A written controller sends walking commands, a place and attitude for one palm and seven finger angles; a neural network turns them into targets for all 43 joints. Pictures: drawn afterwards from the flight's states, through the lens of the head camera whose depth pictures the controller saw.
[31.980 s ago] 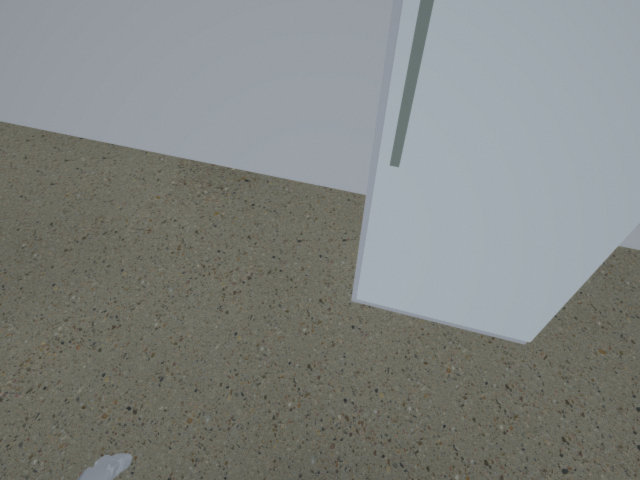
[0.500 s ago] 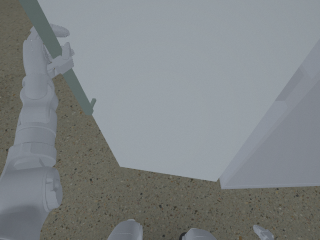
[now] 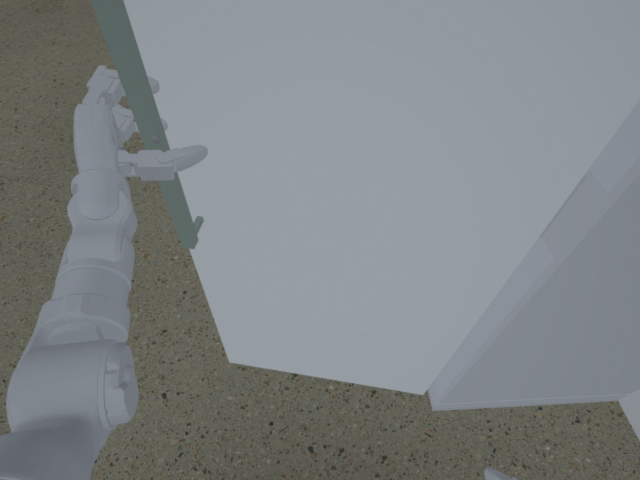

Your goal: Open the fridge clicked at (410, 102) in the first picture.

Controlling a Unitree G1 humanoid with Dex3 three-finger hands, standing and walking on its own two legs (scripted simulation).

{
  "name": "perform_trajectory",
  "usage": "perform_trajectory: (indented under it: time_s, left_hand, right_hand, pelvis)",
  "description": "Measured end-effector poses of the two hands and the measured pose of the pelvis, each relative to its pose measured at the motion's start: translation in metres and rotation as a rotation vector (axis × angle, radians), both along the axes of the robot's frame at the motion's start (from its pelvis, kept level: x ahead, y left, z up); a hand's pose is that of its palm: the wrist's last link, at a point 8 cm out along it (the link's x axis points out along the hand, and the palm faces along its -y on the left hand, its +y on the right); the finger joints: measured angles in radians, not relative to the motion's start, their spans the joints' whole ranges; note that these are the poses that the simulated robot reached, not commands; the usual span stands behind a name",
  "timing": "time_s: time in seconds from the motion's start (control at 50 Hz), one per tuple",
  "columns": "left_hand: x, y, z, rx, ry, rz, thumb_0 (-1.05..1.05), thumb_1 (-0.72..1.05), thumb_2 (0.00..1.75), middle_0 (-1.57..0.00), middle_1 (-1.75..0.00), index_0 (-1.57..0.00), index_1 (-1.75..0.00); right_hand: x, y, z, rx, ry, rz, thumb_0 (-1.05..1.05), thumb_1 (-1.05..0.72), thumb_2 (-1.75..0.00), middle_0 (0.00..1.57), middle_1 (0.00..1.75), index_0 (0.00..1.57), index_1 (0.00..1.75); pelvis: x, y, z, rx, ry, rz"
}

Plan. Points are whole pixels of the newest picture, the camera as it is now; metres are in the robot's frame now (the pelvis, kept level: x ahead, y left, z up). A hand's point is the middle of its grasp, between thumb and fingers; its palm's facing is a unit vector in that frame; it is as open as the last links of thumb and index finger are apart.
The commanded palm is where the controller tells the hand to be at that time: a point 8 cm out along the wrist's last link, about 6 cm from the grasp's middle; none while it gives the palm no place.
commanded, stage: loosen the grip on the handle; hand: left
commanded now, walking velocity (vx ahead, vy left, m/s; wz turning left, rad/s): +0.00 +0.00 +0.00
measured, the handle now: (163, 136) +0.50 +0.21 +0.17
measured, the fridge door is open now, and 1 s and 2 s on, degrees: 78 76 76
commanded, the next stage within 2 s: slip the hand off the handle in 0.28 s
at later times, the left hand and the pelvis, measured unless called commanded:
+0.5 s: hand (140, 148) +0.47 +0.23 +0.17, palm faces +0.31 -0.94 -0.14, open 14.6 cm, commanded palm +0.44 +0.28 +0.17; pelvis +0.03 -0.02 +0.00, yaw +0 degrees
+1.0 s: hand (88, 138) +0.48 +0.29 +0.18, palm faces +0.27 -0.96 -0.12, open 14.7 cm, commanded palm +0.43 +0.33 +0.17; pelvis +0.04 -0.01 +0.00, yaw +1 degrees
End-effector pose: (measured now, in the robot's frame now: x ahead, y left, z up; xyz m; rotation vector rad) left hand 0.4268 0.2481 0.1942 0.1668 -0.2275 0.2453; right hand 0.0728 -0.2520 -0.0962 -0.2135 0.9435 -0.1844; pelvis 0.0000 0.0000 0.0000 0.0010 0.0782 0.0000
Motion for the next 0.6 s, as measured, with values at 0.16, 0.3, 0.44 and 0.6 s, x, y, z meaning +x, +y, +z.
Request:
perform_trajectory:
  time_s: [0.16, 0.3, 0.44, 0.6]
  left_hand:
    - [0.011, -0.002, -0.019, 0.006, 0.036, -0.015, 0.00, -0.43, 0.27, -0.45, -1.36, -0.34, -1.30]
    - [0.014, 0.002, -0.016, -0.005, 0.005, 0.003, -0.01, -0.53, 0.22, -0.41, -1.28, -0.29, -1.22]
    - [0.006, 0.011, -0.014, 0.000, 0.021, 0.030, -0.01, -0.55, 0.20, -0.31, -1.19, -0.26, -1.17]
    - [0.008, 0.043, -0.015, 0.002, 0.033, 0.076, -0.01, -0.56, 0.20, -0.27, -1.15, -0.25, -1.16]
  right_hand:
    - [-0.029, -0.001, -0.012, -0.004, 0.113, -0.042, 0.01, -0.90, -0.89, 0.21, 0.30, 0.21, 0.30]
    - [-0.019, -0.019, -0.007, -0.031, 0.113, -0.069, 0.01, -0.91, -0.89, 0.21, 0.30, 0.20, 0.30]
    - [0.018, -0.033, -0.003, -0.044, 0.061, -0.044, 0.01, -0.91, -0.89, 0.21, 0.30, 0.20, 0.30]
    - [0.049, -0.040, 0.003, -0.077, 0.029, -0.002, 0.01, -0.91, -0.89, 0.21, 0.30, 0.20, 0.30]
  pelvis:
    - [0.007, -0.003, -0.001, -0.001, 0.018, -0.009]
    - [0.020, -0.009, 0.002, -0.004, 0.029, -0.018]
    - [0.030, -0.016, 0.003, -0.006, 0.024, -0.005]
    - [0.033, -0.024, 0.002, -0.008, 0.052, 0.010]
